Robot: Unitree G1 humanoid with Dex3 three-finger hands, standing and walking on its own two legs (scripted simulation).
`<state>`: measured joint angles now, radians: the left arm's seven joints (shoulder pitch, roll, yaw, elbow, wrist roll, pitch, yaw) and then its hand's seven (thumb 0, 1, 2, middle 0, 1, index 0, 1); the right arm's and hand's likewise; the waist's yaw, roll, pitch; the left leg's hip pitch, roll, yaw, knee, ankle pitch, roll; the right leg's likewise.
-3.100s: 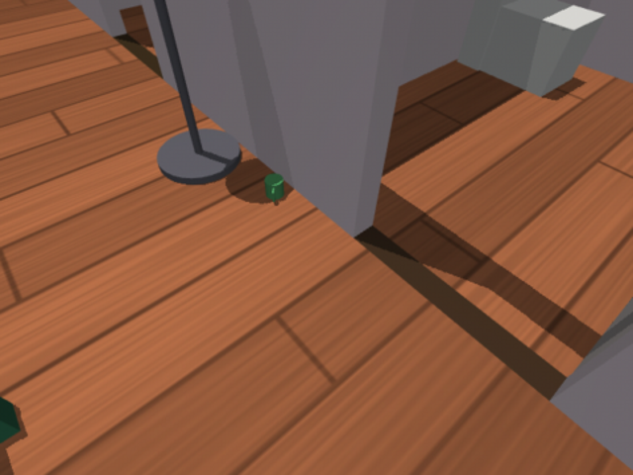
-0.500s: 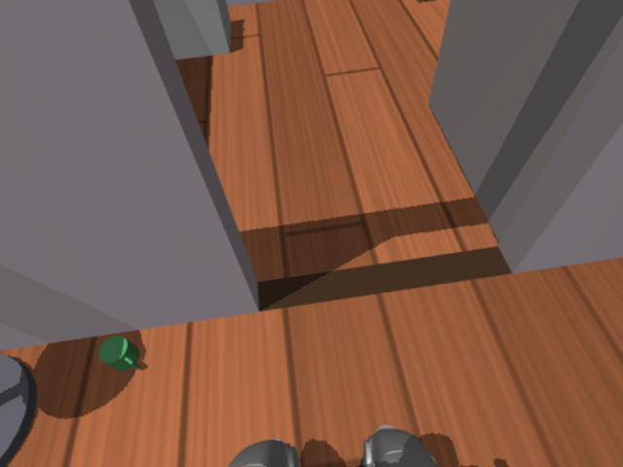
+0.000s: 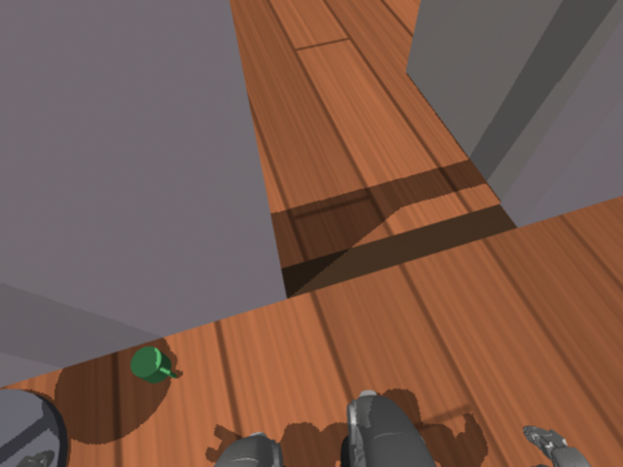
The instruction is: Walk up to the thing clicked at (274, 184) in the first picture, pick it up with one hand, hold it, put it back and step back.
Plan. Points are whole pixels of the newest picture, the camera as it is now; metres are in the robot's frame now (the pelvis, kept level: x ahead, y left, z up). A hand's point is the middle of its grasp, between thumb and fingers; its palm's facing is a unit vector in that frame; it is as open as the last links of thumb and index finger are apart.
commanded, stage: walk up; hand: left
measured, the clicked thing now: (156, 367) +0.42 +0.46 -0.69
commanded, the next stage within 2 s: none
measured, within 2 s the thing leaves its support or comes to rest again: neither
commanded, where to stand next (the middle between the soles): -0.02 +0.40 m, yaw -22 degrees
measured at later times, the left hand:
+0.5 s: hand out of the picture +0.09 +0.60 -0.13, palm faces -0.13 -0.74 -0.66, open 7.4 cm
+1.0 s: hand out of the picture +0.08 +0.74 -0.14, palm faces -0.28 -0.81 -0.52, open 7.4 cm
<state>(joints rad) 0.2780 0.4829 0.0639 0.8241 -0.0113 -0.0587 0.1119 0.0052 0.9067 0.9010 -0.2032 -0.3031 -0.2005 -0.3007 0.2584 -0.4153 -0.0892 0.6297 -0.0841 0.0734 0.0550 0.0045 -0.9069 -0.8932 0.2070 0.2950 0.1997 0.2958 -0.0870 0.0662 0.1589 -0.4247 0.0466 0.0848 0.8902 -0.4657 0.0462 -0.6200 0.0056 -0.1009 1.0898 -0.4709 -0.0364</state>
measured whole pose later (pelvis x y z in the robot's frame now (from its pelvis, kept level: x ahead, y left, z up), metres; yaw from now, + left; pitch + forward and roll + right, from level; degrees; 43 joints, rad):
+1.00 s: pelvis -0.09 +0.48 -0.02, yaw -18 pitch -3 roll +1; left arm 0.25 0.42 0.06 0.82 0.05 0.01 0.05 0.00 0.90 0.90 -0.21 -0.30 -0.21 -0.30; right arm 0.26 -0.43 -0.09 0.79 -0.02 0.04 0.02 0.00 -0.91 -0.89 0.21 0.30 0.20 0.30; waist 0.01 0.02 0.11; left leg -0.36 0.02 0.01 0.92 -0.53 -0.03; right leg -0.56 -0.05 0.17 0.99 -0.48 -0.05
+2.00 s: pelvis -0.06 +0.42 +0.02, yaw -26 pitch -2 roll +0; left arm 0.04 0.38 0.04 0.98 -0.01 0.01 0.00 0.00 0.91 0.90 -0.20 -0.30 -0.20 -0.30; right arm 0.16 -0.38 -0.01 0.98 -0.01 -0.03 0.00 0.00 -0.91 -0.89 0.21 0.30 0.20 0.30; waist -0.01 0.00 0.14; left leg -0.39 0.03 0.01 0.72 -0.30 0.00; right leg -0.31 0.01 -0.02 0.72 -0.38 -0.02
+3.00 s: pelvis -0.07 +0.43 +0.04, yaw -22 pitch -2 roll -1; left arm 0.06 0.36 0.04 1.09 0.01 0.00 -0.01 0.00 0.91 0.90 -0.20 -0.30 -0.20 -0.30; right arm 0.05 -0.37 -0.01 1.08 0.00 0.00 0.02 0.00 -0.91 -0.89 0.21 0.29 0.20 0.30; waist 0.00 0.02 0.10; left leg -0.30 0.00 -0.06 0.49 -0.16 -0.01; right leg -0.18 -0.01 -0.09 0.47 -0.26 -0.01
